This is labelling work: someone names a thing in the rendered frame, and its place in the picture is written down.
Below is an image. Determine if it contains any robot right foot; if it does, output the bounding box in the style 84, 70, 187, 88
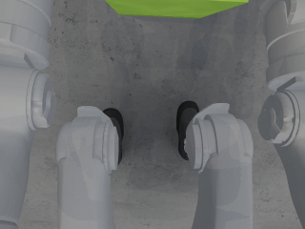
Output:
176, 100, 199, 160

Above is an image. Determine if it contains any left robot forearm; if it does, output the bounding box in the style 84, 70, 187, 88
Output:
0, 0, 54, 71

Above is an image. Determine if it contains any left robot shin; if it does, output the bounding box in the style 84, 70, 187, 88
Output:
55, 106, 113, 164

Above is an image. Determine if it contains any carton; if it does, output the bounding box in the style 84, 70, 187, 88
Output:
105, 0, 249, 19

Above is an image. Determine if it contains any robot right upper arm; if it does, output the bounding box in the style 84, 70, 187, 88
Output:
257, 89, 305, 229

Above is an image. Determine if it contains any right robot forearm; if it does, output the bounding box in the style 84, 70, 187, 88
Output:
256, 0, 305, 92

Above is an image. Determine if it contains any robot left upper arm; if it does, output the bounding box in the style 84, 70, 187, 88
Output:
0, 64, 57, 229

